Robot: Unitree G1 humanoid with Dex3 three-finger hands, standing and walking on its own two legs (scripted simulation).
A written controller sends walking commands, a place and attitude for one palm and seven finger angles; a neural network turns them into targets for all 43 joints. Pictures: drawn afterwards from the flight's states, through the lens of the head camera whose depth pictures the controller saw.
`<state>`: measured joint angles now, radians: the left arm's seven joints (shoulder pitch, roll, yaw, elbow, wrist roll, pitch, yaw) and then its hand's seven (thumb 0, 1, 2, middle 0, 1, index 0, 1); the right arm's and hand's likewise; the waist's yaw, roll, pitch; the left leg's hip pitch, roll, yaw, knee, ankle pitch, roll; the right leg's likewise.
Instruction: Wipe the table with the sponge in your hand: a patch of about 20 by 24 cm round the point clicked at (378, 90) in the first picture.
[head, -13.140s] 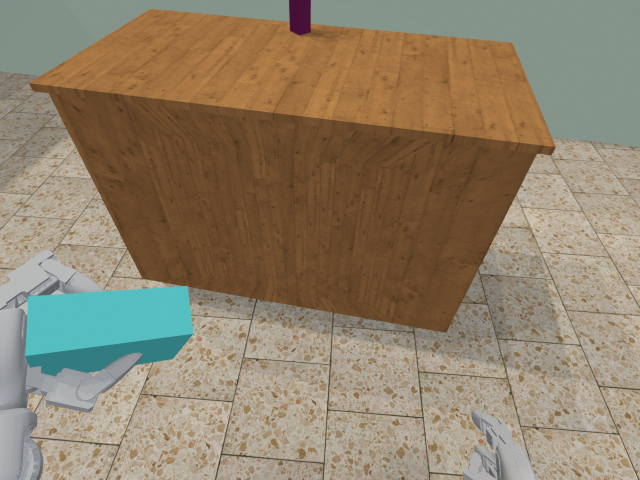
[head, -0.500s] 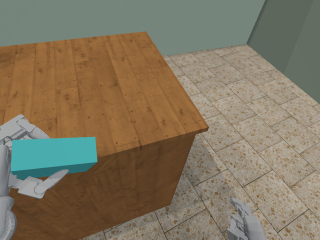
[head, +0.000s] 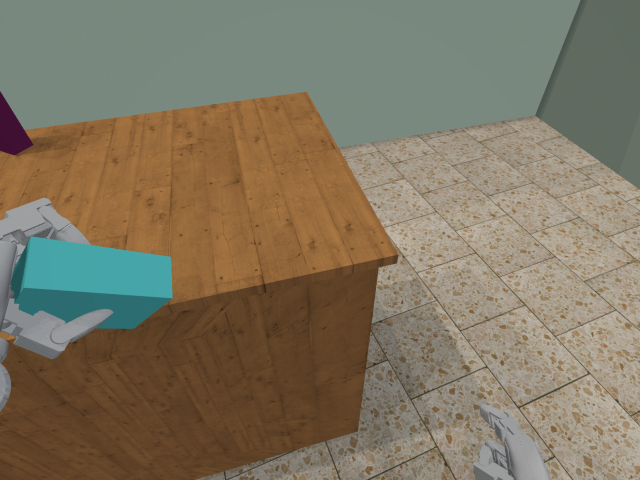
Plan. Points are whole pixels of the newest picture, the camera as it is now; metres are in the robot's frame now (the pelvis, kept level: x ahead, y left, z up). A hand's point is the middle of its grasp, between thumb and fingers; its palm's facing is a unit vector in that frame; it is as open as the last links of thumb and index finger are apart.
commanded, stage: turn the palm down, sponge in hand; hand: left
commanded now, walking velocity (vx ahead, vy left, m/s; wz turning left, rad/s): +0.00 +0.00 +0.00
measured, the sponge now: (112, 291) +0.24 +0.26 +0.16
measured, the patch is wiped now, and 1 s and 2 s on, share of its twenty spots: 0.00 0.00 0.00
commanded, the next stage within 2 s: move the sponge above the wiping area in 1.76 s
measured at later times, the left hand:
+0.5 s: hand (68, 260) +0.24 +0.28 +0.21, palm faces +0.30 -0.43 -0.85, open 9.2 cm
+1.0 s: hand (40, 237) +0.24 +0.30 +0.24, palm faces +0.28 -0.18 -0.94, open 9.2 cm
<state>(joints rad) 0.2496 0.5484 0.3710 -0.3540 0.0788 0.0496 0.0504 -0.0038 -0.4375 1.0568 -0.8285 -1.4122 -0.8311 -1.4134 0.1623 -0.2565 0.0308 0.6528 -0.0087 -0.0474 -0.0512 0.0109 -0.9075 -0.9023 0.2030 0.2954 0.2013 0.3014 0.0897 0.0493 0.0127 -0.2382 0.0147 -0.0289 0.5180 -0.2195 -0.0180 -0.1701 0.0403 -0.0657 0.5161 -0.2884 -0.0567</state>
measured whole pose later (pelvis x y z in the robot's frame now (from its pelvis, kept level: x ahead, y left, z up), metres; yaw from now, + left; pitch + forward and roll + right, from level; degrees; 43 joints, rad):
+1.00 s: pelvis -0.01 +0.03 +0.01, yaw -1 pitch -5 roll +1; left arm -0.01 0.69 0.09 -0.46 0.60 0.50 -0.15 0.00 -0.44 1.06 -0.83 -1.41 -0.83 -1.42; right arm -0.01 -0.27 0.08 0.64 0.05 0.05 -0.07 0.01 -0.91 -0.90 0.20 0.30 0.20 0.30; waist 0.14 0.13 0.02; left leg -0.15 -0.03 0.02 0.38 -0.14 0.02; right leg -0.12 0.00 -0.02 0.44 -0.23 -0.02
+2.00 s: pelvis -0.01 +0.01 +0.01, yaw -3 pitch -6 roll +1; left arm -0.07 0.67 0.04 -0.37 0.74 0.51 -0.14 0.00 -0.44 1.06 -0.83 -1.41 -0.83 -1.41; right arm -0.01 -0.29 0.07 0.66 0.05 0.08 -0.06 0.01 -0.91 -0.90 0.20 0.29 0.20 0.30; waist 0.14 0.14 0.02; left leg -0.13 0.00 0.03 0.40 -0.16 -0.01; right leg -0.12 0.03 -0.01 0.47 -0.25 -0.05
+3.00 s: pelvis +0.00 +0.02 +0.01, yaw -1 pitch -4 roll +1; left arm -0.22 0.71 0.02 -0.05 0.83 0.41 -0.24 0.00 -0.44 1.06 -0.83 -1.42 -0.83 -1.42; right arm 0.04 -0.29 0.08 0.69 0.04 0.06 -0.08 0.01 -0.91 -0.90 0.20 0.30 0.20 0.30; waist 0.13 0.12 0.02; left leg -0.17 -0.02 0.01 0.40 -0.16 0.01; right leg -0.13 0.01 -0.03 0.44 -0.24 -0.03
